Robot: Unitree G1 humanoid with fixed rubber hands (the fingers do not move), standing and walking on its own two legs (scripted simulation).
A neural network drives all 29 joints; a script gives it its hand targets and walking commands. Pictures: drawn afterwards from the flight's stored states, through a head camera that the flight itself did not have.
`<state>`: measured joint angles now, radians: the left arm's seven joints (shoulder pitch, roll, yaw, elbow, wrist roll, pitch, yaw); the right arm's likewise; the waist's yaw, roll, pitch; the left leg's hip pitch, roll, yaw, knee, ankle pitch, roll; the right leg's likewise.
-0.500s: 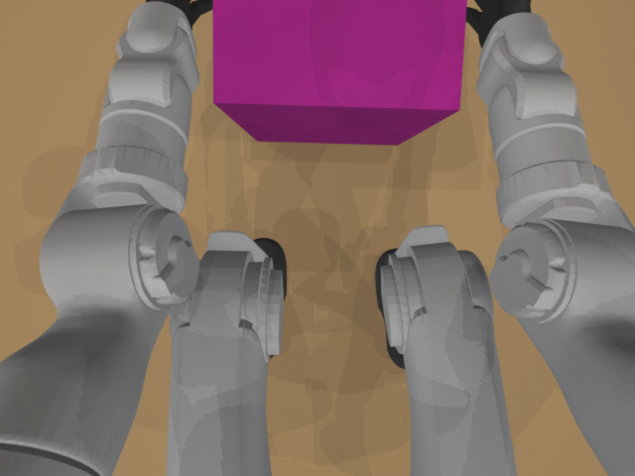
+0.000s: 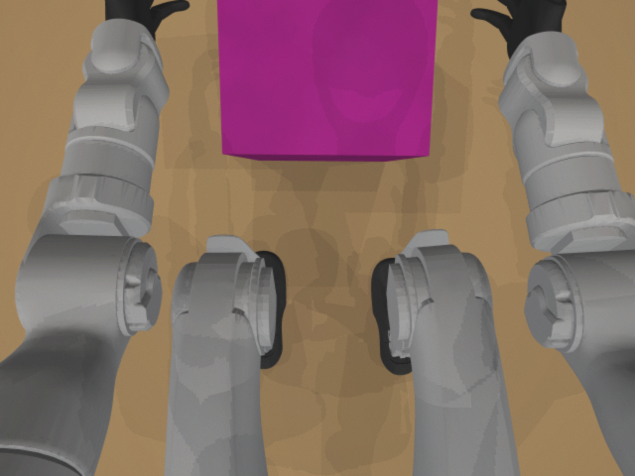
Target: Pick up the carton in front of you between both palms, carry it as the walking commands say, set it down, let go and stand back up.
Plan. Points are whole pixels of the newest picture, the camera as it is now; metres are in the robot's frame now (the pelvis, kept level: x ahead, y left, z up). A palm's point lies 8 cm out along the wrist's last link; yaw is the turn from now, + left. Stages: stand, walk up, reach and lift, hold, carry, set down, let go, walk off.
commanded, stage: set down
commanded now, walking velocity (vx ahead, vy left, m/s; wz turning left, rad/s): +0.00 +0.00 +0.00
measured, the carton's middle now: (324, 79) +0.51 +0.01 -0.26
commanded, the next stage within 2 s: let go in 0.82 s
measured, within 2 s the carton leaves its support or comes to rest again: neither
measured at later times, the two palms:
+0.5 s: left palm out of the picture +0.53 +0.21 +0.02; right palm out of the picture +0.52 -0.19 +0.03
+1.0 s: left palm out of the picture +0.51 +0.22 +0.16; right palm out of the picture +0.50 -0.19 +0.16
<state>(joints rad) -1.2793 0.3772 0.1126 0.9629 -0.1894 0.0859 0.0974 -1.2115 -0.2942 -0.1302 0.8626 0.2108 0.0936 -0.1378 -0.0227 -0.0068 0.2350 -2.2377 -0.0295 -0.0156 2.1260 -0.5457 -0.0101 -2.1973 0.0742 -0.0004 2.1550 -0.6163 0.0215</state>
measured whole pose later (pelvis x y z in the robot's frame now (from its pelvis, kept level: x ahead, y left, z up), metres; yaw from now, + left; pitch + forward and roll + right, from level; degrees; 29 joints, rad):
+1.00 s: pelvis +0.05 +0.01 +0.27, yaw +0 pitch +44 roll -1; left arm -0.88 0.22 0.27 0.78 0.08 0.12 0.00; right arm -0.84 -0.20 -0.28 0.76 -0.05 0.11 0.01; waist -0.01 0.00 -0.11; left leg -1.53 -0.04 -0.04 1.08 -0.32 0.00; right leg -1.50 0.05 0.04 1.09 -0.36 0.02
